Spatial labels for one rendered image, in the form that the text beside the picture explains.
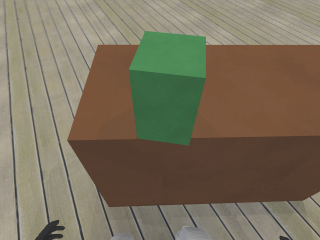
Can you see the carton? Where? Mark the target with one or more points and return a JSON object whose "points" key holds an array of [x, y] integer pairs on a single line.
{"points": [[167, 77]]}

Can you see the robot right thigh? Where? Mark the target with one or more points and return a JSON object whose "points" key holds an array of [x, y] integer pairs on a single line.
{"points": [[192, 233]]}

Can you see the left robot hand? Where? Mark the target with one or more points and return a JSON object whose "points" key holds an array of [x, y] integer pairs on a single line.
{"points": [[49, 228]]}

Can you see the pedestal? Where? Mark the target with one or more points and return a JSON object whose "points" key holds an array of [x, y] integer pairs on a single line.
{"points": [[256, 136]]}

